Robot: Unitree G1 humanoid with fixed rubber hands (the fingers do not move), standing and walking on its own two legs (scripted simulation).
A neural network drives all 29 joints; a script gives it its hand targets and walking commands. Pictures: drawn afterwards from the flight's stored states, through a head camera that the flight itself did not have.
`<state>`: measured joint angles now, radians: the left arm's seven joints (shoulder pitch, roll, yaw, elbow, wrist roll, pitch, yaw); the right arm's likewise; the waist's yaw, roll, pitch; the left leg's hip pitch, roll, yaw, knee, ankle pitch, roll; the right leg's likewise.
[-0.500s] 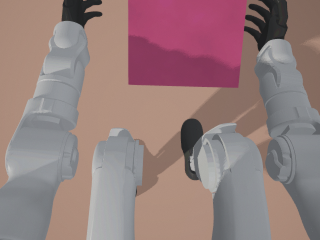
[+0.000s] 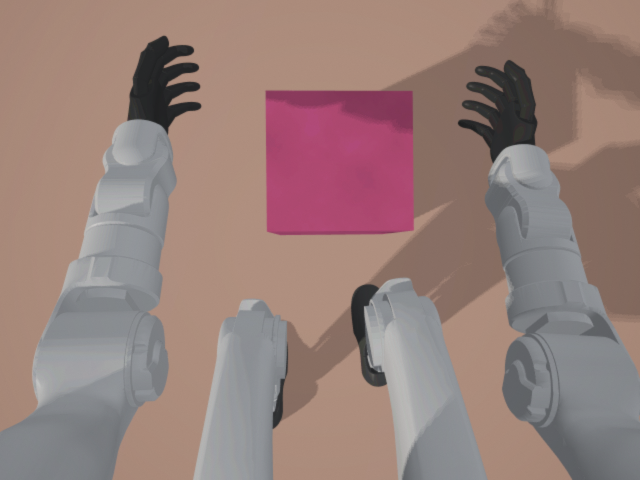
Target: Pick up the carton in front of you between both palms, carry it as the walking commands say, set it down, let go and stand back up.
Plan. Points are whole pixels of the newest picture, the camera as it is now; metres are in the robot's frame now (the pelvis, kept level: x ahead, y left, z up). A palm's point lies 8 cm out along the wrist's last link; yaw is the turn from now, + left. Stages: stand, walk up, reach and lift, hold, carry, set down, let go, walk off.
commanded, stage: set down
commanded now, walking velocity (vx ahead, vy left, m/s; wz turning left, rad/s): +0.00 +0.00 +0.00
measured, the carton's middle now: (334, 175) +0.48 -0.05 -0.37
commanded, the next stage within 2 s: let go in 0.42 s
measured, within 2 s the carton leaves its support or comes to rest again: neither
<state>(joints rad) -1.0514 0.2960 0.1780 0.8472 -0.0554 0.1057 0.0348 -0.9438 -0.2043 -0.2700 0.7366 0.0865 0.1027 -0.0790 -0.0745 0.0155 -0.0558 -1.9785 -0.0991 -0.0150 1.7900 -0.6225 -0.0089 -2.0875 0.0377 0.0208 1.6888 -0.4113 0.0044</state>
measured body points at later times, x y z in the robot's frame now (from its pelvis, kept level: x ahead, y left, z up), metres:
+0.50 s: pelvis +0.03 +0.00 +0.14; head +0.30 -0.02 +0.49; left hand +0.52 +0.17 +0.03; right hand +0.47 -0.24 +0.02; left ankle +0.06 +0.11 -0.46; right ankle +0.13 -0.11 -0.46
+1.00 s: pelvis +0.10 -0.01 +0.25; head +0.25 -0.01 +0.67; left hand +0.38 +0.20 +0.15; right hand +0.33 -0.25 +0.15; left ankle +0.06 +0.11 -0.46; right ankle +0.12 -0.11 -0.46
